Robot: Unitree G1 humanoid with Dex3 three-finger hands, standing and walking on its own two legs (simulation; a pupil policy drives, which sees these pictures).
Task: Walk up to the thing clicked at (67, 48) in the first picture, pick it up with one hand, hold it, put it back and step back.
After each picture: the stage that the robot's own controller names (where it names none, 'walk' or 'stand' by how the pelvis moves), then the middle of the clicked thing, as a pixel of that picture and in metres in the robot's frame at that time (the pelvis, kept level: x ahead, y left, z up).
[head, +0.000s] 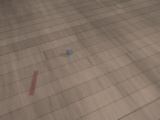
stand; (69, 52) +1.29 +0.17 -0.72
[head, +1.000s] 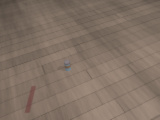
walk; (67, 65) +1.18 +0.28 -0.71
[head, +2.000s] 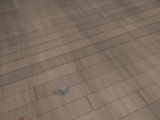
walk; (64, 90) +0.76 +0.26 -0.71
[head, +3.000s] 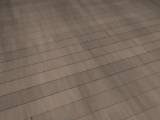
walk; out of the picture +0.49 +0.14 -0.71
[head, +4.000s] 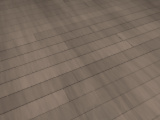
stand; out of the picture +0.40 +0.19 -0.71
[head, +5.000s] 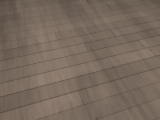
stand; out of the picture +0.39 +0.13 -0.71
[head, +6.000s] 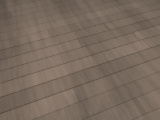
stand; out of the picture +0.37 +0.16 -0.71
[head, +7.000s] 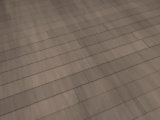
stand; out of the picture +0.37 +0.17 -0.72
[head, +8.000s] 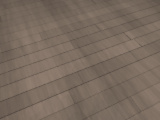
stand; out of the picture +0.35 +0.18 -0.72
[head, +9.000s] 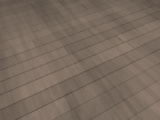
stand; out of the picture +0.33 +0.20 -0.72
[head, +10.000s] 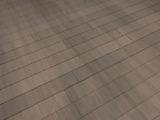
stand; out of the picture +0.35 +0.20 -0.72
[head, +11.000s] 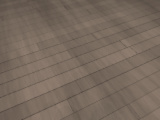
stand; out of the picture +0.34 +0.18 -0.73
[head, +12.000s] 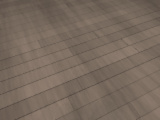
stand; out of the picture +0.34 +0.18 -0.73
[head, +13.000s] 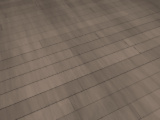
go down; out of the picture +0.34 +0.18 -0.73
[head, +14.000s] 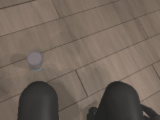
go down; (35, 61) +0.45 +0.18 -0.33
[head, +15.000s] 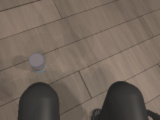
approach; (37, 63) +0.44 +0.18 -0.31
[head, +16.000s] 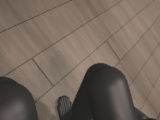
close in; out of the picture +0.44 +0.23 -0.22
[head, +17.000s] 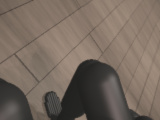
close; out of the picture +0.43 +0.25 -0.23
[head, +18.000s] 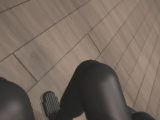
lift; out of the picture +0.39 +0.22 -0.23
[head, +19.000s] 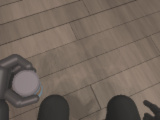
lift; (29, 86) +0.31 +0.19 -0.03
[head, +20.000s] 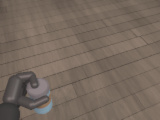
hold; (40, 96) +0.31 +0.16 +0.01
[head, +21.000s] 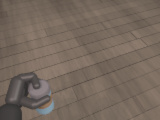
hold; (42, 97) +0.31 +0.16 +0.00
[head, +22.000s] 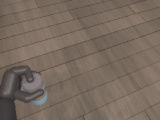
crouch; (35, 89) +0.34 +0.17 -0.05
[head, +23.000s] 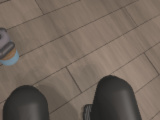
lower; (4, 49) +0.46 +0.21 -0.12
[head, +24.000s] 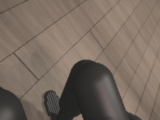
lower; out of the picture +0.43 +0.25 -0.23
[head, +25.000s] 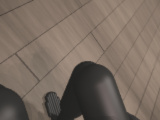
lower; out of the picture +0.42 +0.25 -0.23
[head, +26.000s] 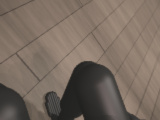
lower; out of the picture +0.43 +0.25 -0.24
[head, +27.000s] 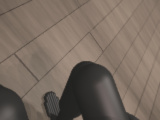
lower; out of the picture +0.43 +0.26 -0.23
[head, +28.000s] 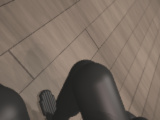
open; out of the picture +0.42 +0.23 -0.24
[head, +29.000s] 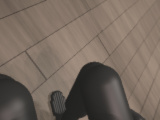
stand; out of the picture +0.40 +0.23 -0.24
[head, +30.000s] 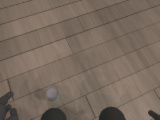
walk; (52, 94) +0.39 +0.16 -0.51
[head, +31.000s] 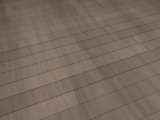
stand; out of the picture +0.35 +0.15 -0.66
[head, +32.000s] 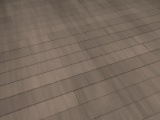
stand; out of the picture +0.35 +0.15 -0.67
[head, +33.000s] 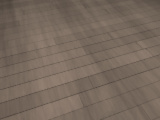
stand; out of the picture +0.37 +0.14 -0.72
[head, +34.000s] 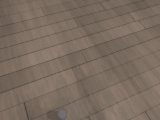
walk; (62, 115) +0.39 +0.10 -0.71
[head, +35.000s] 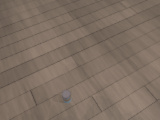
walk; (66, 96) +0.56 +0.15 -0.69
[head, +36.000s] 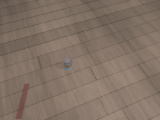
walk; (67, 63) +0.87 +0.16 -0.69
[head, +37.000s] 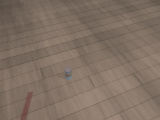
stand; (68, 73) +0.99 +0.16 -0.71
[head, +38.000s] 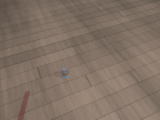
stand; (64, 72) +0.98 +0.20 -0.73
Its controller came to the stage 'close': yes
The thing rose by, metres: 0.72
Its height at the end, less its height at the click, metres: +0.00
